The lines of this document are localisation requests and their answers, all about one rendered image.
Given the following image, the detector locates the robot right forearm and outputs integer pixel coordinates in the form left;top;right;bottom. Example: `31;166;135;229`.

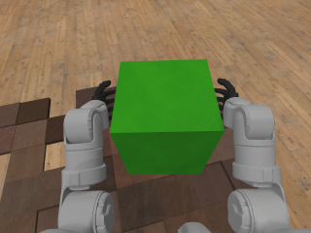
223;97;291;223

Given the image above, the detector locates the left robot upper arm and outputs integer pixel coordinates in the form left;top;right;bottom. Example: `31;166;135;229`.
40;190;115;233

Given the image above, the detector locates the right robot thigh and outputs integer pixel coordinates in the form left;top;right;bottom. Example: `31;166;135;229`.
177;221;211;233

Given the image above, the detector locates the robot left forearm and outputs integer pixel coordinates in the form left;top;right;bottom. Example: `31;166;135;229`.
57;100;110;227

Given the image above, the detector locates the robot left hand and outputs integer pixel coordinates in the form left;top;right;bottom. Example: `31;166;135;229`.
91;80;117;120

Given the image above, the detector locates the right robot upper arm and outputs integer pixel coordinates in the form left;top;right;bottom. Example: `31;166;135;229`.
227;188;311;233

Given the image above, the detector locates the robot right hand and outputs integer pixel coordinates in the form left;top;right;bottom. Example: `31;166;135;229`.
214;78;239;119

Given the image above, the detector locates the carton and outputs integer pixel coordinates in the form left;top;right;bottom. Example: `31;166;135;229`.
110;59;225;175

